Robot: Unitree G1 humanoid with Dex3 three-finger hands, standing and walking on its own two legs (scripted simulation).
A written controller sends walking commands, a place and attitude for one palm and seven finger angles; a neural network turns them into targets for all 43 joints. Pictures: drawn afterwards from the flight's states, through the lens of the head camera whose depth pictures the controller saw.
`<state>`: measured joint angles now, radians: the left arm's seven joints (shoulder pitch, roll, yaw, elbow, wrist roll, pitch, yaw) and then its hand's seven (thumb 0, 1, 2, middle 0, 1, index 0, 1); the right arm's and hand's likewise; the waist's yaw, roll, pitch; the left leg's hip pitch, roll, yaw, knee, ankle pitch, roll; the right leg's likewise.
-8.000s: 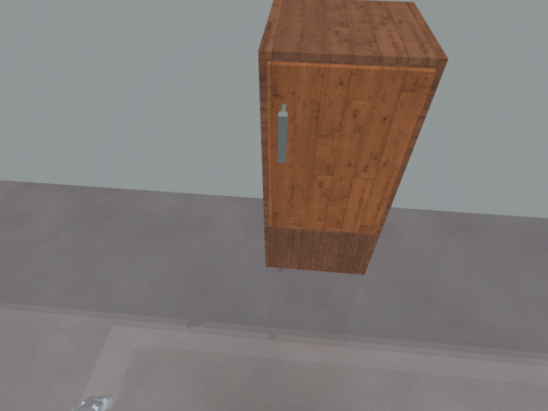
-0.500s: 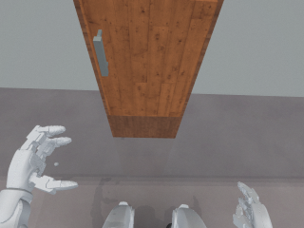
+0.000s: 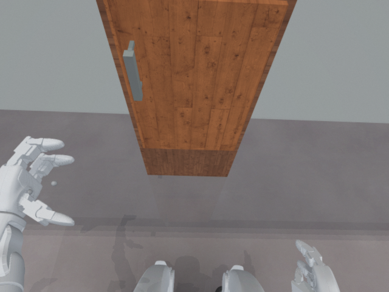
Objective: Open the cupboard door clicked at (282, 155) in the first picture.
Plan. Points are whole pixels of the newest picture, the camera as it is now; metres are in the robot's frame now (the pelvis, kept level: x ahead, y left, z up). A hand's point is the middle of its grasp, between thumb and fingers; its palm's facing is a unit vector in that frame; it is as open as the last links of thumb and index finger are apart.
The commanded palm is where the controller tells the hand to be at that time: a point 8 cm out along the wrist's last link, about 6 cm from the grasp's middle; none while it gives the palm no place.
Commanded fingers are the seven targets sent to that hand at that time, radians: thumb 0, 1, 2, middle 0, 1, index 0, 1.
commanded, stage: raise the hand with hooked fingers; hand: left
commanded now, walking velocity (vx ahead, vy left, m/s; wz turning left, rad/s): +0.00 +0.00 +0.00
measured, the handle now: (135, 72) +0.61 +0.19 +0.04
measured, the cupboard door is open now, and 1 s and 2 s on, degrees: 0 0 0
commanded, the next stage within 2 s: move the hooked fingers beside the handle in 0.44 s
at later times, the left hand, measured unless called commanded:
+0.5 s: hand (64, 186) +0.29 +0.26 +0.05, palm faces +0.07 -1.00 -0.03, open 13.9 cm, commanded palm +0.26 +0.31 +0.05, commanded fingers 0.00 -0.50 0.30 -0.30 -1.20 -0.30 -1.20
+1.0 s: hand (77, 153) +0.36 +0.26 +0.05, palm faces +0.05 -1.00 -0.02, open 14.0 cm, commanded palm +0.34 +0.30 +0.05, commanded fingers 0.00 -0.50 0.30 -0.30 -1.20 -0.30 -1.20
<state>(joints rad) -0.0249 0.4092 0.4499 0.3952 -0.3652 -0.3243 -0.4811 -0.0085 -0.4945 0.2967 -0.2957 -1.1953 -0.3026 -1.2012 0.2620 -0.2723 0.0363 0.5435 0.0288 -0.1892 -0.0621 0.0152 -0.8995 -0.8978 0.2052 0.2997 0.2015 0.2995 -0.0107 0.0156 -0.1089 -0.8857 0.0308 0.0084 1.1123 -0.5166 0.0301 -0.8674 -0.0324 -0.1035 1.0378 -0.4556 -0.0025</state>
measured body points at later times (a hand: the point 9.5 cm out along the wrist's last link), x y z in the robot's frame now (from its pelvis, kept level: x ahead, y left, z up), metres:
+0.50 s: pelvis +0.00 -0.01 +0.00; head +0.09 +0.00 +0.44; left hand +0.28 +0.32 +0.05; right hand +0.16 -0.26 -0.08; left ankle +0.01 +0.10 -0.66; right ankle +0.03 -0.13 -0.66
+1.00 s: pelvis +0.00 -0.01 +0.00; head +0.10 +0.00 +0.43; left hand +0.35 +0.31 +0.05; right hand +0.12 -0.28 -0.10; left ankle +0.01 +0.10 -0.66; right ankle +0.03 -0.13 -0.66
